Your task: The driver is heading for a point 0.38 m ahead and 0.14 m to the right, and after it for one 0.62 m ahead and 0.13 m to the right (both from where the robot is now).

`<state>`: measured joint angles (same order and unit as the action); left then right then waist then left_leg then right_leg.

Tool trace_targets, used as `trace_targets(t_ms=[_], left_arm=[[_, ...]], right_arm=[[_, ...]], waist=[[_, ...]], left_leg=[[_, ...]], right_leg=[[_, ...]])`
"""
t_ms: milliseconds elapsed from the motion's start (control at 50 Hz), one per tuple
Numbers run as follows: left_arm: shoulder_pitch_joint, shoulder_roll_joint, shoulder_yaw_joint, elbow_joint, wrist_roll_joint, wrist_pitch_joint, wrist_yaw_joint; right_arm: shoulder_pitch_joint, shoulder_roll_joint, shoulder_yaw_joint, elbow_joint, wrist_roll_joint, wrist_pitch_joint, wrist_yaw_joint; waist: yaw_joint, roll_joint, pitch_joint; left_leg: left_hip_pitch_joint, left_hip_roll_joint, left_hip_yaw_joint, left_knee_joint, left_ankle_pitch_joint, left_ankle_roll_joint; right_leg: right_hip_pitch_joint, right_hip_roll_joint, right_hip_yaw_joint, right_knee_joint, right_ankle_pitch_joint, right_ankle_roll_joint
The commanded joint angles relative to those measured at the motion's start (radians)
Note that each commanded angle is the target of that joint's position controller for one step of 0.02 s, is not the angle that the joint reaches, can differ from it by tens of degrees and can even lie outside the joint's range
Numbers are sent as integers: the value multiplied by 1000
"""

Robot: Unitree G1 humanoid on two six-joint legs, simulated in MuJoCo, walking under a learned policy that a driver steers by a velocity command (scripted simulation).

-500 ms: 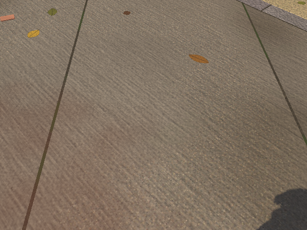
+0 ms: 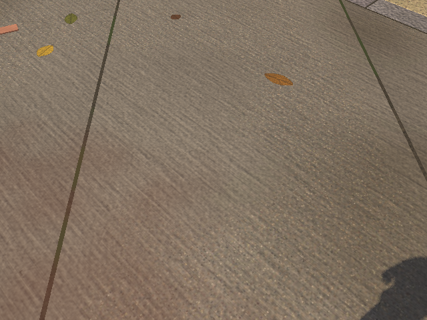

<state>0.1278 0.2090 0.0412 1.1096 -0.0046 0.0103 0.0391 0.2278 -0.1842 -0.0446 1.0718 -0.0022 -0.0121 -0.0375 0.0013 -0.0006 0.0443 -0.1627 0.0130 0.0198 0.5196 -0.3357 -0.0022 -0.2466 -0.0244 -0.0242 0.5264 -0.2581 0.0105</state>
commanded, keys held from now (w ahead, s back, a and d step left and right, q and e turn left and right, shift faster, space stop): no key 0.04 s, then w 0.46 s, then w+e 0.50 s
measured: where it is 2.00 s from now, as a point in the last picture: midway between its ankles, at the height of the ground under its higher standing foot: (248, 277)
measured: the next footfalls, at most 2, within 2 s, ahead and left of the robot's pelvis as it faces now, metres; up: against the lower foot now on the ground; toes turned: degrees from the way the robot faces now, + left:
left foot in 0.74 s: +0.45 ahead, +0.11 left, +0.00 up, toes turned -4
right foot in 1.26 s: +0.64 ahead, -0.21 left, +0.00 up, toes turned -23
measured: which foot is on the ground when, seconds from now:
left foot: down 0.00-0.30, up 0.32-0.72, down 0.74-1.00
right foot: down 0.00-0.76, up 0.78-1.00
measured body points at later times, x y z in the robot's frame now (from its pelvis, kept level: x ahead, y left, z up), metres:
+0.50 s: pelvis +0.11 -0.04 +0.01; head +0.12 -0.05 +0.46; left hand +0.04 +0.20 -0.13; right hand +0.23 -0.29 -0.13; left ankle +0.15 +0.12 -0.65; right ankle +0.03 -0.12 -0.73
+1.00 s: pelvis +0.38 +0.02 +0.01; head +0.40 +0.01 +0.46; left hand +0.55 +0.27 -0.11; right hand +0.37 -0.26 -0.13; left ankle +0.41 +0.11 -0.73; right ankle +0.40 -0.15 -0.65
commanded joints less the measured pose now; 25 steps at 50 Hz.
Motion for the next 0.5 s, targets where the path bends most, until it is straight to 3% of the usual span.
trace_targets(t_ms=[20, 60, 100, 120, 160, 180, 200, 240, 280, 300, 320, 340, 360, 380, 420, 460, 500], left_arm=[[20, 101, 16, -17, 0, -4, 3], [39, 89, 14, -2, 0, -3, 3], [43, 98, 22, 1, -12, -3, 2], [27, 100, 23, -10, -13, -11, 2], [-20, 66, 16, -39, -18, -44, -7], [-33, 48, 13, -50, -23, -61, -16], [-43, 44, 12, -61, -25, -76, -25], [19, 44, 14, -49, -32, -97, -39], [220, 73, 35, 31, -30, -101, -41], [361, 161, 63, 60, -23, -105, -38], [474, 259, 79, 75, -16, -114, -53], [394, 180, 48, 56, 0, -129, -53], [324, 125, 31, 28, -2, -137, -54], [277, 106, 21, 8, -3, -139, -59], [256, 71, 3, -5, 0, -129, -61], [308, 70, -3, 1, 4, -116, -48], [325, 102, -1, -5, 7, -109, -32]], right_arm=[[56, -95, -14, -15, -1, -4, -4], [80, -89, -13, 0, 1, -2, -5], [83, -122, -25, -3, 15, 1, -8], [87, -135, -28, -13, 20, -3, -10], [153, -171, -40, -8, 32, -26, -8], [164, -196, -49, -5, 35, -38, -6], [157, -193, -50, -9, 33, -50, -3], [97, -171, -44, -33, 33, -63, 6], [1, -162, -40, -71, 37, -63, 15], [-43, -119, -27, -103, 33, -72, 17], [-54, -78, -18, -149, 34, -90, 12], [-73, -114, -28, -155, 52, -102, 15], [-54, -112, -26, -146, 60, -108, 24], [-39, -109, -28, -134, 52, -112, 28], [-52, -133, -45, -134, 34, -108, 32], [-70, -104, -43, -141, 31, -93, 43], [-151, -77, -32, -176, 27, -84, 45]], waist=[[2, 11, -26], [1, 15, -45], [-1, 49, 9], [-9, 63, 59], [-38, 134, 120], [-39, 185, 139], [-35, 190, 157], [16, 166, 141], [109, 98, 84], [155, -104, 34], [171, -341, -32], [118, -197, 7], [81, -126, 42], [56, -72, 41], [33, -58, 47], [35, -75, 37], [43, -61, 56]], left_leg=[[-68, 28, -20, -96, 242, 21], [-59, 19, -12, -107, 123, 26], [-106, 28, -45, -129, -243, 73], [-132, 60, -96, -161, -386, 100], [-98, 181, -280, -258, -517, 172], [-75, 262, -394, -307, -529, 217], [-88, 307, -455, -318, -482, 241], [-101, 284, -383, -262, -334, 213], [-273, 158, -195, -101, -138, 133], [-416, 34, -21, 238, 39, 57], [-607, -69, 11, 552, -182, 22], [-700, -11, -102, 730, -206, 45], [-744, 32, -114, 791, -116, 72], [-738, 70, -96, 775, -18, 88], [-667, 114, -70, 659, 102, 85], [-628, 116, -32, 571, 146, 58], [-632, 110, -9, 446, 202, 31]], right_leg=[[78, -21, 16, -56, 237, -36], [83, -6, -1, -53, 123, -36], [5, 36, -40, -4, -241, -51], [-65, 38, -37, 16, -338, -58], [-194, 43, -59, 138, -287, -59], [-241, 38, -64, 219, -209, -66], [-258, 9, -32, 258, -185, -83], [-185, 0, -33, 165, -207, -112], [161, 27, -31, -18, -90, -117], [321, -129, 249, -164, -155, -178], [443, -349, 703, -350, -193, -318], [411, -385, 750, -346, -205, -327], [388, -353, 623, -323, -154, -290], [359, -306, 496, -326, -93, -252], [298, -232, 306, -345, 113, -195], [282, -199, 213, -361, 248, -187], [258, -191, 165, -384, 318, -195]])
